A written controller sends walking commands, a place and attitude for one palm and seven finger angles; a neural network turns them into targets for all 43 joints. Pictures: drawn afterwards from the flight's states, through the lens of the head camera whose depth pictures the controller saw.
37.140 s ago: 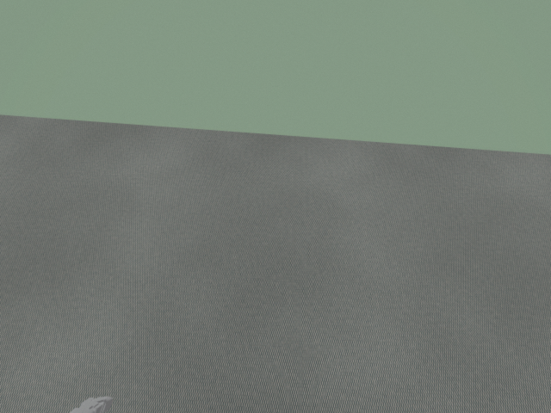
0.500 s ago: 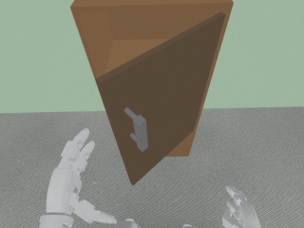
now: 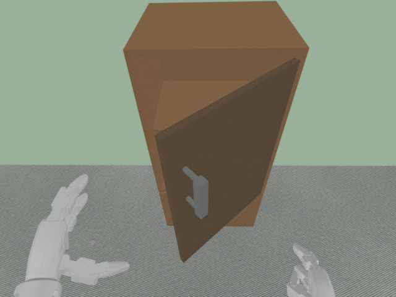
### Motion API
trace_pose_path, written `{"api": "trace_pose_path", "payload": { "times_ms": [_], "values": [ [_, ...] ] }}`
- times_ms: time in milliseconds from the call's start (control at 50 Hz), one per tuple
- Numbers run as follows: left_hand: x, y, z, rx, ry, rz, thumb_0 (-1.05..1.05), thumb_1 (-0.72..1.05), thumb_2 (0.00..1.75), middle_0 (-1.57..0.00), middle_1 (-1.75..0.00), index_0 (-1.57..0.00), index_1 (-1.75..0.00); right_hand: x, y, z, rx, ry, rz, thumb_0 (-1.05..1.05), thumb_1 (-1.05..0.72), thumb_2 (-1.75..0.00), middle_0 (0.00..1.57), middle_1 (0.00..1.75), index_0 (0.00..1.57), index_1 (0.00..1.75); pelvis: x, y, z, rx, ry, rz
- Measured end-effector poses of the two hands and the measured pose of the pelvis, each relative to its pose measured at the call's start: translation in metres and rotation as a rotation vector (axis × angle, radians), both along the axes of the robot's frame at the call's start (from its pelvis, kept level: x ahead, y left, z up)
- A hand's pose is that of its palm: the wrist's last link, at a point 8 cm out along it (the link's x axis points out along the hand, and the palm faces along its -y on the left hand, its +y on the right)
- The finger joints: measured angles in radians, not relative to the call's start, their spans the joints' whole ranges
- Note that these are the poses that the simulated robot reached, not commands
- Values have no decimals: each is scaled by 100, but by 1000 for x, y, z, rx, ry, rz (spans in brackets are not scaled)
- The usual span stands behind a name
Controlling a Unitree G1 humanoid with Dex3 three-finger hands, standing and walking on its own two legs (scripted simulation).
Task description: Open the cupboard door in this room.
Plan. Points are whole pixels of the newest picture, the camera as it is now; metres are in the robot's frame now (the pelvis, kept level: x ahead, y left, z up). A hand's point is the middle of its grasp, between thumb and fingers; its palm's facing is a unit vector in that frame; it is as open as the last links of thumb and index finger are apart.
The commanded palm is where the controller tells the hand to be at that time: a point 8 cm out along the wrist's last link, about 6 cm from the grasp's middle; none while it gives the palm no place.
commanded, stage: draw the hand back to the body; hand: left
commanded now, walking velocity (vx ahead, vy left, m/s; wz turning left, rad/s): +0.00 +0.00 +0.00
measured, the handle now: (194, 192) +0.33 +0.04 +0.03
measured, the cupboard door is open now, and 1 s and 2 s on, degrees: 43 43 43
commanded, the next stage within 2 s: step back with the hand held close in 0.86 s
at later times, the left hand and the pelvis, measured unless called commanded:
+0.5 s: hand (29, 201) +0.20 +0.26 +0.19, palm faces +0.45 -0.80 -0.41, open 8.9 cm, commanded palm +0.15 +0.30 +0.20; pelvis +0.01 +0.00 +0.03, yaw -1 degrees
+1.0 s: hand (40, 206) +0.20 +0.24 +0.18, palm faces +0.44 -0.80 -0.40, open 7.4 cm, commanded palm +0.15 +0.28 +0.20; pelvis +0.00 -0.02 +0.03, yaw -1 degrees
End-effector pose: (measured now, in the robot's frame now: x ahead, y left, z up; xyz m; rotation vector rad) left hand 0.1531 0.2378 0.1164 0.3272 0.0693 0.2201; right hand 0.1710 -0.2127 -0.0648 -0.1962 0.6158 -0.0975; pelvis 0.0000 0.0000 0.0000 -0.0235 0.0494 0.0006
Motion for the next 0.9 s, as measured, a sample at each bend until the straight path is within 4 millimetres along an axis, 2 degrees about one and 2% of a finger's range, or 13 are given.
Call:
{"api": "trace_pose_path", "payload": {
  "times_ms": [240, 540, 740, 900],
  "values": [
    [7, 31, 44, 88, -95, 89, 0, 18, 60, -18, -30, -18, -30, 6, 10, 12, 0, 16, 26, 1, -91, -89, 21, 30, 21, 30, 7, 7, 20, 9, -74, -9],
    [4, 63, 91, 189, -233, 203, 1, 69, 82, -20, -30, -20, -30, 14, -4, 18, -12, 33, 26, 1, -91, -89, 21, 30, 21, 30, 9, 1, 28, 13, -114, -15],
    [4, 49, 78, 143, -188, 190, 1, 86, 89, -20, -30, -21, -30, 8, -17, 17, -17, 55, 8, 1, -91, -89, 21, 30, 21, 30, 6, -7, 30, 14, -123, -18],
    [0, 45, 83, 159, -205, 190, 1, 88, 90, -21, -30, -21, -30, 3, -23, 16, -14, 53, -1, 1, -91, -89, 21, 30, 21, 30, 4, -13, 30, 13, -132, -17]
  ]
}}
